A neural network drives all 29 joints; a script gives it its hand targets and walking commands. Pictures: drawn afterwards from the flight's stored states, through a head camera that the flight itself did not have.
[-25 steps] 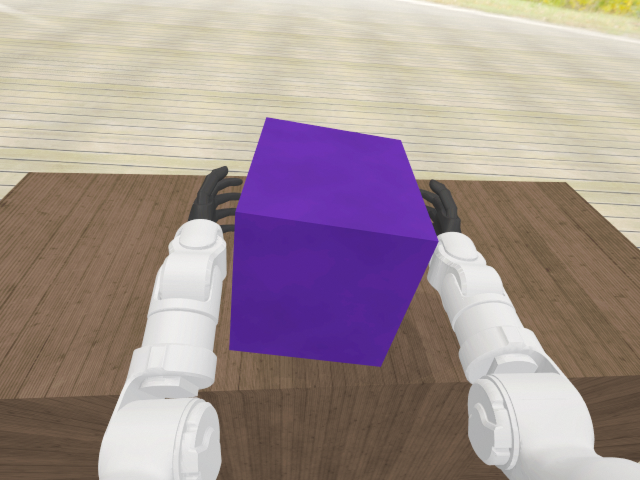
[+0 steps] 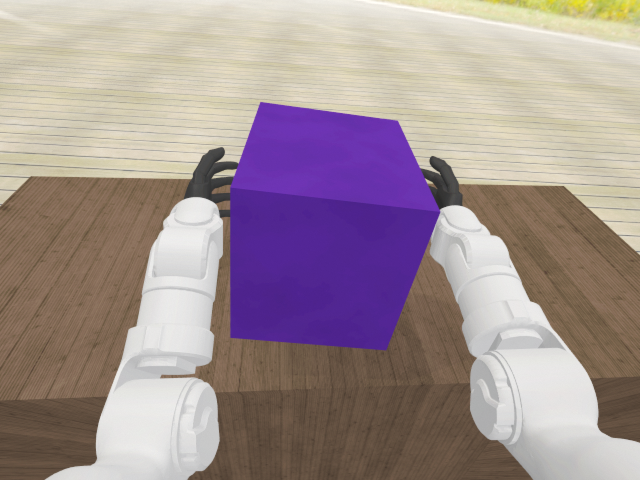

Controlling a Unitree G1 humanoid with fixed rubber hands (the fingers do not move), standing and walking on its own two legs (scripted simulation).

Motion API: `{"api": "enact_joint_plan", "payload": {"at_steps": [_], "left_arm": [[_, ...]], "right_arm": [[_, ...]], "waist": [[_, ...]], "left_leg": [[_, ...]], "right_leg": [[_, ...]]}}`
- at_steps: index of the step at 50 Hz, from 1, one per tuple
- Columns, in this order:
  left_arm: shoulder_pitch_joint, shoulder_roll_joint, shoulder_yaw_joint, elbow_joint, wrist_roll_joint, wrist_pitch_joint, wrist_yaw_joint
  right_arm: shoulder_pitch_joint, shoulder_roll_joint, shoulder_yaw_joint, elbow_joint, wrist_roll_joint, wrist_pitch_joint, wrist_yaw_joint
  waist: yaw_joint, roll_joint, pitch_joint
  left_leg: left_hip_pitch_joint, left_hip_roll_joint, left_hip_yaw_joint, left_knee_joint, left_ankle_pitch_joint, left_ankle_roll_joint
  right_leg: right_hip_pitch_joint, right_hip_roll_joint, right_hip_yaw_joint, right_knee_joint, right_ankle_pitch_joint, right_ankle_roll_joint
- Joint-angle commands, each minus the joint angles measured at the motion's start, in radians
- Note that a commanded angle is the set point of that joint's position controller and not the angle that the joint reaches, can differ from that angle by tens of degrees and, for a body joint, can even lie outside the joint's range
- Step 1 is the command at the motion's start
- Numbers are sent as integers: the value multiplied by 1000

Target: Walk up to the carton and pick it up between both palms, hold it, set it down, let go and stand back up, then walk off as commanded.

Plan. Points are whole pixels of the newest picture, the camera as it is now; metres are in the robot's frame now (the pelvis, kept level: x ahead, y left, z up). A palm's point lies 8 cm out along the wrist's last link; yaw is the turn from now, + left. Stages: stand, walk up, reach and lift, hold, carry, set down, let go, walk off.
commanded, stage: reach and lift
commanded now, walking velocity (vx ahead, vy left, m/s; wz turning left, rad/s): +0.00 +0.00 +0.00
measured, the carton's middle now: (320, 220) +0.45 +0.01 +0.14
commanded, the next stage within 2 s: hold in 0.92 s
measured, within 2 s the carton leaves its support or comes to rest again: neither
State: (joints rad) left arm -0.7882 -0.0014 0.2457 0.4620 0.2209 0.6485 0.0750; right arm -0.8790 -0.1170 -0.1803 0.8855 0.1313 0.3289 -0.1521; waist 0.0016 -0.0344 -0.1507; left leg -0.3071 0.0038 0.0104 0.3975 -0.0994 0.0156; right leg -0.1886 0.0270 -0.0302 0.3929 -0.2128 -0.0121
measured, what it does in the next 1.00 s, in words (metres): stands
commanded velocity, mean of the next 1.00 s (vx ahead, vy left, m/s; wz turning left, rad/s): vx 0.00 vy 0.00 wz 0.00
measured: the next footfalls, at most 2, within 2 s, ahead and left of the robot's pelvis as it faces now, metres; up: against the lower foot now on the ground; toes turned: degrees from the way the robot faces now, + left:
none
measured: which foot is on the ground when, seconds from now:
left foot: down 0.00-1.00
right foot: down 0.00-1.00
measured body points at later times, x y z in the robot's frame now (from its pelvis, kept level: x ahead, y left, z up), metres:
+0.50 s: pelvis +0.00 +0.00 +0.00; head -0.05 +0.02 +0.45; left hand +0.40 +0.16 +0.22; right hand +0.42 -0.15 +0.21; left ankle +0.07 +0.10 -0.74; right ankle +0.00 -0.11 -0.74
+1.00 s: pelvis +0.00 +0.00 +0.00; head -0.08 +0.02 +0.44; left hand +0.38 +0.17 +0.24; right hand +0.41 -0.14 +0.24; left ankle +0.07 +0.10 -0.74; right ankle +0.00 -0.11 -0.74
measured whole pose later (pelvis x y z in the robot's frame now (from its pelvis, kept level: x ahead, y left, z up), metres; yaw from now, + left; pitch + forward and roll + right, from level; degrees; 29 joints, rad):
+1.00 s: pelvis +0.00 +0.00 +0.00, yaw +0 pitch +0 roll -1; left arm -0.83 0.01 0.25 0.39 0.22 0.80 0.07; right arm -0.95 -0.15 -0.15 0.86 0.22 0.46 -0.18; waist 0.00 -0.03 -0.19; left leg -0.30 0.00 0.01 0.40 -0.10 0.02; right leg -0.18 0.03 -0.03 0.39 -0.21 -0.01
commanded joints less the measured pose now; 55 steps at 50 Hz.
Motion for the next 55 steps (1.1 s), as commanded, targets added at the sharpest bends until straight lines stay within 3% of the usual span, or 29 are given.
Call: {"api": "enact_joint_plan", "payload": {"at_steps": [1,2,4,7,8,9,14,20,22,26,28,34,35,37,39,41,45,48,49,52,55], "left_arm": [[-881,-625,-462,-250,-226,-80,-107],[-893,-605,-439,-229,-216,-80,-108],[-866,-596,-426,-202,-205,-70,-110],[-878,-599,-421,-188,-210,-64,-110],[-888,-604,-429,-198,-212,-66,-110],[-870,-589,-401,-160,-196,-58,-114],[-903,-596,-415,-211,-204,-58,-112],[-897,-610,-449,-242,-227,-46,-115],[-931,-615,-467,-292,-245,-51,-109],[-880,-592,-437,-269,-232,-28,-117],[-898,-602,-448,-261,-231,-20,-116],[-914,-628,-492,-338,-269,-3,-111],[-901,-625,-490,-319,-266,5,-111],[-908,-606,-467,-329,-260,12,-118],[-907,-613,-486,-317,-265,20,-122],[-898,-610,-468,-309,-252,32,-125],[-898,-597,-434,-274,-233,48,-139],[-958,-593,-452,-346,-257,43,-139],[-969,-615,-479,-353,-271,42,-133],[-973,-608,-468,-339,-268,50,-131],[-961,-608,-469,-353,-279,56,-130]], "right_arm": [[-981,625,303,-361,134,-66,119],[-1024,640,318,-385,140,-68,119],[-977,618,296,-325,136,-56,118],[-1019,622,305,-353,139,-53,119],[-1005,614,290,-325,139,-50,121],[-1012,608,287,-313,133,-45,121],[-1005,604,290,-295,146,-38,127],[-1018,609,309,-363,169,-34,113],[-1025,625,330,-397,186,-27,111],[-1025,628,358,-443,200,-8,94],[-1022,614,332,-398,195,5,96],[-1037,628,370,-497,241,28,85],[-1027,614,359,-484,237,35,81],[-1024,639,372,-493,244,48,75],[-1027,621,352,-490,235,54,73],[-1040,623,358,-483,245,65,71],[-1013,613,335,-430,237,90,67],[-1038,645,356,-471,254,95,68],[-1047,628,342,-469,255,93,71],[-1047,631,343,-455,261,108,70],[-1059,644,360,-497,271,113,69]], "waist": [[-106,64,-498],[-80,42,-490],[-97,54,-453],[-86,40,-453],[-98,56,-464],[-88,41,-426],[-95,50,-460],[-111,68,-511],[-107,69,-550],[-93,42,-521],[-107,54,-484],[-110,68,-554],[-123,74,-524],[-109,45,-504],[-126,67,-495],[-110,56,-469],[-116,52,-394],[-117,55,-459],[-127,82,-490],[-122,84,-480],[-116,58,-492]], "left_leg": [[538,11,-58,-27,126,-43],[520,9,-48,-30,103,-30],[518,6,-50,-33,104,-36],[506,6,-48,-39,78,-29],[515,12,-53,-40,85,-39],[500,12,-53,-50,50,-30],[529,15,-58,-45,87,-42],[545,9,-57,-19,164,-48],[556,8,-55,-10,173,-46],[521,-8,-44,-10,172,-30],[511,3,-51,-26,117,-35],[536,1,-58,2,196,-41],[528,0,-60,-2,173,-43],[511,-8,-49,-4,155,-29],[494,-2,-54,-11,127,-35],[487,-4,-49,-15,116,-31],[445,-8,-40,-33,66,-22],[441,-12,-39,-26,69,-21],[469,-5,-50,-22,92,-34],[462,-3,-51,-26,75,-33],[454,-9,-47,-19,95,-24]], "right_leg": [[3,19,-15,-110,175,70],[8,16,-9,-114,162,72],[-1,15,-10,-118,165,72],[2,14,-8,-119,148,71],[-11,17,-9,-117,144,69],[-10,13,-7,-124,119,70],[-13,23,-13,-119,131,69],[21,19,-4,-109,205,72],[27,22,-4,-103,219,74],[60,18,6,-105,259,78],[24,21,1,-111,189,73],[48,29,12,-102,260,72],[35,27,9,-109,234,72],[44,24,15,-110,238,78],[29,22,15,-111,213,71],[29,26,18,-116,192,73],[30,20,23,-126,151,69],[57,20,26,-116,169,69],[30,27,21,-111,174,68],[25,23,28,-116,159,64],[45,25,32,-115,187,68]]}}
